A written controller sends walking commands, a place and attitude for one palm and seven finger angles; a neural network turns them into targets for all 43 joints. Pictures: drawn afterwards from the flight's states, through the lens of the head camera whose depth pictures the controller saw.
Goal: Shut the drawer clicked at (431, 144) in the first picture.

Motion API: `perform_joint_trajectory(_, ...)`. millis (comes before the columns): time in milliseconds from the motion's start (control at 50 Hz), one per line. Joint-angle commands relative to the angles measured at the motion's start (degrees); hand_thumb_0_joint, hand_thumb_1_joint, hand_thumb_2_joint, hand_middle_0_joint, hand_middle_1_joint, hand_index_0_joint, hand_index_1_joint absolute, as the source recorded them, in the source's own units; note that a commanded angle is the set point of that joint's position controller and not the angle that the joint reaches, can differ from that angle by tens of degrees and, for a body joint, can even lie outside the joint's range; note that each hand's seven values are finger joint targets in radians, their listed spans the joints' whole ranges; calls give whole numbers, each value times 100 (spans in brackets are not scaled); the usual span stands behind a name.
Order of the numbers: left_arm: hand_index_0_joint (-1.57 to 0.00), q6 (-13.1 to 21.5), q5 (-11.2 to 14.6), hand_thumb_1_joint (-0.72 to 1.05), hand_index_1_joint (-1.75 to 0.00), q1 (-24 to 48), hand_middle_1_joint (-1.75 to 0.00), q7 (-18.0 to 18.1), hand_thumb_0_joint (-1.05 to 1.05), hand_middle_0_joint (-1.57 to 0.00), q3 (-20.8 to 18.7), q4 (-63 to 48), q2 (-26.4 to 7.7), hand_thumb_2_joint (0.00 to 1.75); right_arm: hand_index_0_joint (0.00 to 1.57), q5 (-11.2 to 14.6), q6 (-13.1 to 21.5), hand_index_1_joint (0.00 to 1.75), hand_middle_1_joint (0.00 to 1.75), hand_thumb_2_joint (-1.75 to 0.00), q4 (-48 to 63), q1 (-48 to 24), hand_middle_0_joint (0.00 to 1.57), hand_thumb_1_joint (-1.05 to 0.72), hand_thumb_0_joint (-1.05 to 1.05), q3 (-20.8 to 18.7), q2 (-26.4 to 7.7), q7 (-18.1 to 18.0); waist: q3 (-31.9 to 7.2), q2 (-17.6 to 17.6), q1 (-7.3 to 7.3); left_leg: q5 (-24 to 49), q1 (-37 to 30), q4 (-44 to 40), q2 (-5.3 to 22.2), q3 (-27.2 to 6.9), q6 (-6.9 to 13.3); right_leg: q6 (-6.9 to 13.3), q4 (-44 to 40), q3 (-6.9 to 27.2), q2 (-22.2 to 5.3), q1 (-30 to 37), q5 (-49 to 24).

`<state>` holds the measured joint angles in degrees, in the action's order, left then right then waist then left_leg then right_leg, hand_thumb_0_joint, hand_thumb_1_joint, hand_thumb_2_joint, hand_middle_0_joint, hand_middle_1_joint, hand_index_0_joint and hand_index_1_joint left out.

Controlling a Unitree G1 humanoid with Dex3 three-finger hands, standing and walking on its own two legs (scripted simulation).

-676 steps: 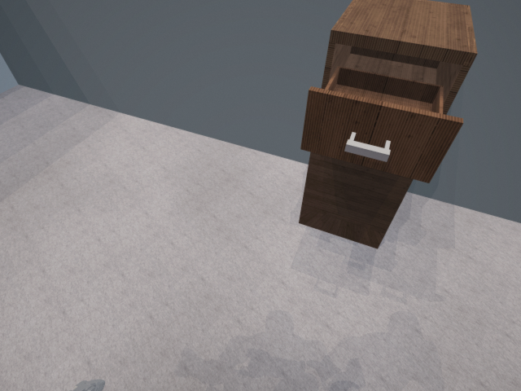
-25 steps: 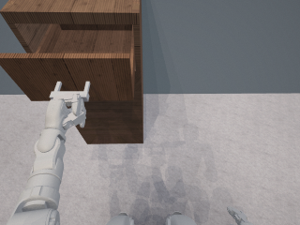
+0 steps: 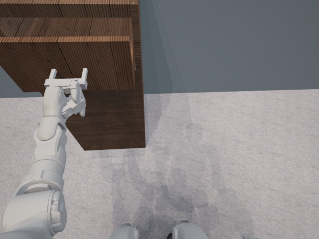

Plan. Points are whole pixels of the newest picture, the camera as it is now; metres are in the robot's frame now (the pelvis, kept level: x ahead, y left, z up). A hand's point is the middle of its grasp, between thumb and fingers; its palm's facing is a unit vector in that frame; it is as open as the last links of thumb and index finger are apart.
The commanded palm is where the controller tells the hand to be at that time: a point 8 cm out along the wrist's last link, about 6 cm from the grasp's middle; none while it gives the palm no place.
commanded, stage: push the drawer shut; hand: left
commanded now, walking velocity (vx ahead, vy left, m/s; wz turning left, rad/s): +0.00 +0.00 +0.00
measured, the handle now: (68, 78) +0.52 +0.23 +0.06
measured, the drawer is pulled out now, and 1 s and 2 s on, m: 0.09 0.00 0.00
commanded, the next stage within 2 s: pull the fist back off the drawer in 1.14 s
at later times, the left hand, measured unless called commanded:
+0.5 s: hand (86, 82) +0.51 +0.19 +0.06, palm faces +0.05 -1.00 -0.02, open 3.2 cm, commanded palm +0.49 +0.24 +0.07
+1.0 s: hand (84, 73) +0.54 +0.19 +0.06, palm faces +0.05 -1.00 -0.03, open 3.0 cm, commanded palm +0.55 +0.23 +0.07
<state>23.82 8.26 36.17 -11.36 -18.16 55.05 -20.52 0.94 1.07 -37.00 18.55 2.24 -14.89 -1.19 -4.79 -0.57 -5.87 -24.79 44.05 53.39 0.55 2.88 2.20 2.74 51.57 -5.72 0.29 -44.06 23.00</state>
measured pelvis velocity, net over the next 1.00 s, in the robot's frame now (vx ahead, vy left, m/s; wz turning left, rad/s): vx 0.00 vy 0.01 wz -0.01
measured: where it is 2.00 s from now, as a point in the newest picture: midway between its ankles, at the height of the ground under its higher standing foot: outside the picture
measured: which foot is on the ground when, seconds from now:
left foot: down 0.00-1.00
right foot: down 0.00-1.00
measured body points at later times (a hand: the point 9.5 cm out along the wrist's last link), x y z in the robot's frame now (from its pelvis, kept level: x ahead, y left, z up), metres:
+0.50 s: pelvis +0.00 +0.00 -0.01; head +0.12 +0.02 +0.42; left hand +0.50 +0.24 +0.07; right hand +0.00 -0.26 -0.12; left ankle +0.01 +0.09 -0.69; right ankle +0.02 -0.09 -0.69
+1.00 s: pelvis +0.00 +0.01 -0.02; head +0.14 +0.03 +0.41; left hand +0.53 +0.25 +0.07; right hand -0.03 -0.25 -0.12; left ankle +0.01 +0.09 -0.69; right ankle +0.02 -0.09 -0.69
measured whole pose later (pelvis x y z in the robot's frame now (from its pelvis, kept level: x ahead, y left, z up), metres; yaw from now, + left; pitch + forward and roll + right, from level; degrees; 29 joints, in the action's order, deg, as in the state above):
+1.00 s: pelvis +0.00 +0.01 -0.02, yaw +0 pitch +23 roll -4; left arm 23.0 1.4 60.2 -9.8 -22.9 75.3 -32.6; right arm -2.1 -2.9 -37.5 23.7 3.8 -15.7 0.4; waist -5.1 -1.8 -12.3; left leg -26.0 56.5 59.2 1.5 0.9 2.8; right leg 2.3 53.9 -7.6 1.1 -54.5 22.8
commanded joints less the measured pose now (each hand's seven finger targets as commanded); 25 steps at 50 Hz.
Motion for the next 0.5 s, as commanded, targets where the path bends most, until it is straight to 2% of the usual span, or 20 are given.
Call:
perform_joint_trajectory(0, -140, 401, 57, 90, -160, 3095, -160, 60, 0, -140, -194, -924, -1395, 90, 20, -11, 144, 30, 30, -90, 436, 534, 20, -90, 0, -317, -898, -53, -2067, -353, -262, 1196, -833, -591, -14, -463, -35, -163, -628, 628, 50, 997, -1269)
perform_joint_trajectory(20, -140, 439, 43, 90, -160, 3202, -160, 72, 0, -140, -386, -882, -1638, 90, 20, -29, 141, 30, 30, -90, 395, 577, 20, -90, 0, -336, -932, -60, -2154, -423, -221, 1208, -852, -559, -2, -498, -46, -148, -593, 618, 47, 954, -1215)
perform_joint_trajectory(40, -140, 439, 32, 90, -160, 3236, -160, 62, 0, -140, -329, -848, -1581, 90, 20, -39, 133, 30, 30, -90, 413, 603, 20, -90, 0, -330, -929, -52, -2259, -466, -251, 1242, -914, -551, -6, -487, -39, -153, -593, 624, 57, 962, -1234)
perform_joint_trajectory(60, -140, 459, 25, 90, -160, 3248, -160, 62, 0, -140, -409, -781, -1690, 90, 20, -48, 121, 30, 30, -90, 402, 648, 20, -90, 0, -340, -954, -49, -2351, -470, -242, 1296, -921, -501, -2, -510, -36, -141, -557, 626, 71, 942, -1259)
perform_joint_trajectory(80, -140, 471, 26, 90, -160, 3377, -160, 49, 0, -140, -336, -776, -1620, 90, 20, -53, 114, 30, 30, -90, 396, 664, 20, -90, 0, -332, -944, -37, -2454, -493, -304, 1325, -962, -481, -1, -510, -31, -163, -552, 633, 71, 913, -1289)
perform_joint_trajectory(100, -140, 458, 4, 90, -160, 3359, -160, 51, 0, -140, -390, -638, -1693, 90, 20, -52, 100, 30, 30, -90, 381, 696, 20, -90, 0, -339, -961, -34, -2414, -415, -288, 1304, -914, -473, 13, -526, -37, -159, -549, 617, 77, 875, -1247)
perform_joint_trajectory(120, -140, 450, 8, 90, -160, 3528, -160, 39, 0, -140, -257, -600, -1555, 90, 20, -56, 96, 30, 30, -90, 385, 702, 20, -90, 0, -328, -949, -29, -2392, -376, -381, 1257, -852, -454, 7, -503, -17, -181, -571, 635, 76, 857, -1233)
perform_joint_trajectory(160, -140, 437, -30, 90, -160, 3609, -160, 50, 0, -140, -485, -430, -1876, 90, 20, -80, 68, 30, 30, -90, 354, 805, 20, -90, 0, -332, -1002, -26, -2423, -350, -359, 1251, -718, -399, 12, -516, -8, -167, -534, 655, 92, 884, -1231)
perform_joint_trajectory(180, -140, 430, -47, 90, -160, 3720, -160, 50, 0, -140, -462, -421, -1895, 90, 20, -71, 51, 30, 30, -90, 351, 826, 20, -90, 0, -326, -1006, -22, -2472, -446, -400, 1279, -745, -395, 15, -513, -8, -175, -530, 664, 94, 851, -1256)
perform_joint_trajectory(220, -140, 436, -92, 90, -160, 3809, -160, 52, 0, -140, -488, -398, -1943, 90, 20, -90, 24, 30, 30, -90, 351, 879, 20, -90, 0, -332, -1006, -10, -2567, -539, -370, 1395, -815, -387, 21, -538, -22, -163, -489, 633, 99, 825, -1303)
perform_joint_trajectory(260, -140, 436, -95, 90, -160, 3903, -160, 63, 0, -140, -430, -356, -1860, 90, 20, -109, -4, 30, 30, -90, 348, 941, 20, -90, 0, -344, -1016, 10, -2620, -554, -451, 1516, -949, -339, 39, -571, -15, -163, -471, 600, 124, 668, -1344)
perform_joint_trajectory(280, -140, 433, -110, 90, -160, 3962, -160, 76, 0, -140, -472, -360, -1912, 90, 20, -122, -21, 30, 30, -90, 336, 979, 20, -90, 0, -339, -1031, 20, -2696, -590, -446, 1525, -951, -333, 46, -566, -20, -174, -468, 600, 129, 671, -1340)
perform_joint_trajectory(300, -140, 423, -133, 90, -160, 3923, -160, 95, 0, -140, -591, -286, -2083, 90, 20, -122, -43, 30, 30, -90, 323, 1009, 20, -90, 0, -351, -1053, 20, -2688, -481, -436, 1498, -890, -316, 55, -564, -14, -180, -483, 613, 132, 701, -1326)
perform_joint_trajectory(360, -140, 434, -176, 90, -160, 4107, -160, 118, 0, -140, -511, -275, -2001, 90, 20, -148, -86, 30, 30, -90, 347, 1073, 20, -90, 0, -337, -1043, 47, -2691, -691, -478, 1623, -990, -315, 55, -582, -17, -155, -457, 583, 152, 602, -1380)
perform_joint_trajectory(380, -140, 394, -194, 90, -160, 4033, -160, 138, 0, -140, -653, -89, -2171, 90, 20, -145, -114, 30, 30, -90, 331, 1119, 20, -90, 0, -333, -1069, 50, -2619, -474, -479, 1544, -844, -295, 63, -553, 0, -176, -493, 601, 164, 655, -1351)
perform_joint_trajectory(420, -140, 382, -240, 90, -160, 4225, -160, 163, 0, -140, -738, -104, -2387, 90, 20, -151, -148, 30, 30, -90, 338, 1169, 20, -90, 0, -332, -1092, 38, -2623, -434, -525, 1441, -654, -292, 52, -538, 21, -198, -517, 650, 156, 761, -1327)
perform_joint_trajectory(480, -140, 383, -330, 90, -160, 4433, -160, 144, 0, -140, -678, -66, -2399, 90, 20, -177, -189, 30, 30, -90, 328, 1254, 20, -90, 0, -314, -1085, 48, -2660, -820, -549, 1647, -864, -270, 68, -576, -9, -162, -455, 601, 168, 568, -1416)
